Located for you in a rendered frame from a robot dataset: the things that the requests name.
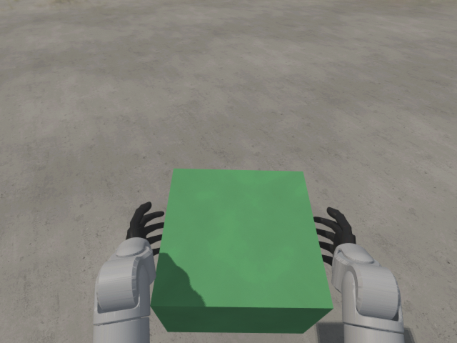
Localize right robot hand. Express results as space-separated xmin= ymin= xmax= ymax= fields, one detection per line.
xmin=313 ymin=207 xmax=356 ymax=266

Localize left robot hand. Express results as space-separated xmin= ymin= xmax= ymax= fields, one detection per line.
xmin=126 ymin=202 xmax=164 ymax=255

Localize right robot forearm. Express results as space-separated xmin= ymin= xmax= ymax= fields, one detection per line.
xmin=331 ymin=243 xmax=405 ymax=343

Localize left robot forearm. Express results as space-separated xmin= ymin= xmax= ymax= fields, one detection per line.
xmin=93 ymin=237 xmax=156 ymax=343

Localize carton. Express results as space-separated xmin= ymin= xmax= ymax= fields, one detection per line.
xmin=150 ymin=169 xmax=333 ymax=334

